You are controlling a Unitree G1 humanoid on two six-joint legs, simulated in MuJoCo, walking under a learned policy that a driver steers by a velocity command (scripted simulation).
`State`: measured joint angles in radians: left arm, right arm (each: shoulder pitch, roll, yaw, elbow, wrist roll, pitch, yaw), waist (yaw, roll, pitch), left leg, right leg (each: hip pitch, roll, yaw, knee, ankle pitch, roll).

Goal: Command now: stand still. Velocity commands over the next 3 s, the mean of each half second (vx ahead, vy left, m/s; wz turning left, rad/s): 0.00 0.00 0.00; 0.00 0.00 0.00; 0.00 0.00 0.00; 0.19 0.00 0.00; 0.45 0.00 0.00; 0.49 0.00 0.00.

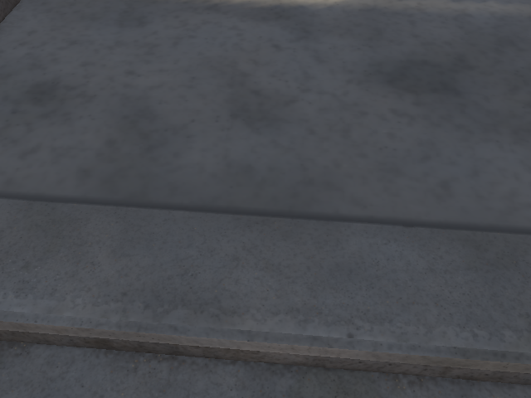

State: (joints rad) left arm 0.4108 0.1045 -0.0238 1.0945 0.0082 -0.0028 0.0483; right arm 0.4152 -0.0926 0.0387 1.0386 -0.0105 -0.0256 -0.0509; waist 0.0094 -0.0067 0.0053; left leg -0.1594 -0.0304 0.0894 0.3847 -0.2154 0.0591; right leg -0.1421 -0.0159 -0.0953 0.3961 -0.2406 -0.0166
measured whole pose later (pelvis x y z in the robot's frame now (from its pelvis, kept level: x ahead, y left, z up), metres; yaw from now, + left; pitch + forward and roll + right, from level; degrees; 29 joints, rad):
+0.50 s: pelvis +0.00 +0.01 +0.00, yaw +0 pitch -1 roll +0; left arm 0.43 0.10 -0.03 1.11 0.01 0.00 0.05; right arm 0.43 -0.10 0.05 1.05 -0.01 -0.02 -0.05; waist 0.01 -0.01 0.01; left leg -0.15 -0.04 0.09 0.38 -0.22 0.07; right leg -0.14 -0.02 -0.09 0.39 -0.24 -0.01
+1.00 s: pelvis +0.00 +0.01 +0.00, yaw +0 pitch -1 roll +0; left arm 0.44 0.09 -0.03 1.11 0.01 0.00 0.05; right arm 0.43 -0.10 0.05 1.05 -0.01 -0.02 -0.05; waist 0.00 -0.01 0.02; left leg -0.15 -0.04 0.09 0.38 -0.22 0.07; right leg -0.14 -0.03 -0.09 0.39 -0.24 0.00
